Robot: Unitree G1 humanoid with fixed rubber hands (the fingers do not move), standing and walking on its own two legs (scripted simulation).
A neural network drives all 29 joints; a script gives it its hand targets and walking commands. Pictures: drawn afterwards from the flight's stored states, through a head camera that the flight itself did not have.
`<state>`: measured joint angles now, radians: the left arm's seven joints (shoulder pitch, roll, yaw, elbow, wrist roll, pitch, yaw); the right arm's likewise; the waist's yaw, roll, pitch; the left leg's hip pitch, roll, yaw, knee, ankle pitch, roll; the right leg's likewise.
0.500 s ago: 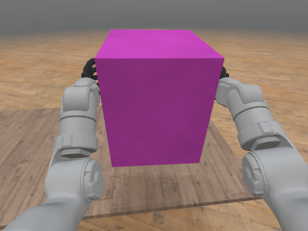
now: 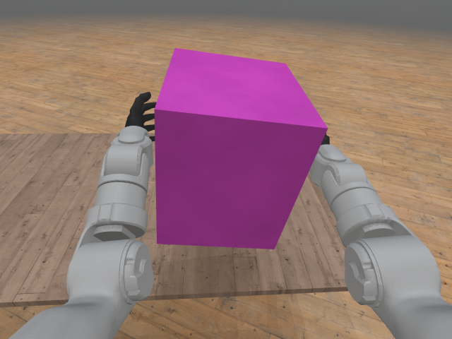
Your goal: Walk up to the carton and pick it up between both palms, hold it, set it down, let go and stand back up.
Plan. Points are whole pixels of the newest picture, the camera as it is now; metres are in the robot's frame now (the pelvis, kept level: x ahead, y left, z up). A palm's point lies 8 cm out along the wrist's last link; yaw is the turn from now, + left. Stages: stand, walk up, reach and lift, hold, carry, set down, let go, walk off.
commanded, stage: set down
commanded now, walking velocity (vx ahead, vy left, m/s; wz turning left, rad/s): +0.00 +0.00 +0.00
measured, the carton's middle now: (224, 148) +0.44 +0.01 +0.18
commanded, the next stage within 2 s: none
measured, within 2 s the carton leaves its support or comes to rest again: neither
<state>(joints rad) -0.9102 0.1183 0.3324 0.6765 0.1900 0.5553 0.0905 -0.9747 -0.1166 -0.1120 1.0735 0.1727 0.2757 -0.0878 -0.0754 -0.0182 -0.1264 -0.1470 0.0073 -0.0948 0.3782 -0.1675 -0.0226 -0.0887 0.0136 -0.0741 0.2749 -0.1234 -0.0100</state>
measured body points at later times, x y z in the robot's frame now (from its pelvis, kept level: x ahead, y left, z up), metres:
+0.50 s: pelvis +0.03 -0.01 +0.00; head -0.02 +0.00 +0.45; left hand +0.44 +0.16 +0.23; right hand +0.44 -0.17 +0.20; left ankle +0.03 +0.13 -0.75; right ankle +0.02 -0.11 -0.75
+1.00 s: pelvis +0.02 +0.00 +0.00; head -0.03 +0.00 +0.45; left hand +0.42 +0.16 +0.20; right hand +0.43 -0.17 +0.18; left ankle +0.03 +0.13 -0.75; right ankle +0.02 -0.11 -0.75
